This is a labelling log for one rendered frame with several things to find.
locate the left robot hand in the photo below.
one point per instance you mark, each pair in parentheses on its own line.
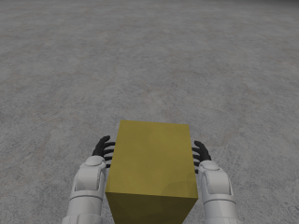
(99,149)

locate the robot right forearm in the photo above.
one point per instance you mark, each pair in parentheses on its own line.
(217,194)

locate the robot left forearm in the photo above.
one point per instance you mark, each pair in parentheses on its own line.
(87,193)

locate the carton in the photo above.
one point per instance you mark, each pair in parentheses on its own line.
(151,178)

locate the right robot hand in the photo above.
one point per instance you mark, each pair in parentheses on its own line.
(203,154)

